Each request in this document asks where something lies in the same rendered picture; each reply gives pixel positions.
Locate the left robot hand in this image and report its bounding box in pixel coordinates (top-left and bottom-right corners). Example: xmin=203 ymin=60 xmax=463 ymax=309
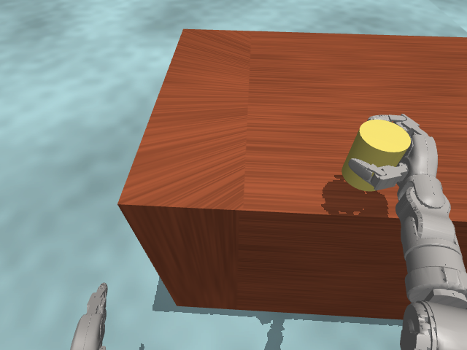
xmin=70 ymin=283 xmax=108 ymax=350

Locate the right robot hand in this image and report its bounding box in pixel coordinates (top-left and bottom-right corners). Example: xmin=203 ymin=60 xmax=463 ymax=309
xmin=348 ymin=114 xmax=438 ymax=190

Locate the can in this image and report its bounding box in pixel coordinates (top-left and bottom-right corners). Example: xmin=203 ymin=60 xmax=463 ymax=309
xmin=341 ymin=120 xmax=411 ymax=192

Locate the right robot arm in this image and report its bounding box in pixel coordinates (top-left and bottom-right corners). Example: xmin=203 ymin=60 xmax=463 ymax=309
xmin=395 ymin=174 xmax=467 ymax=350

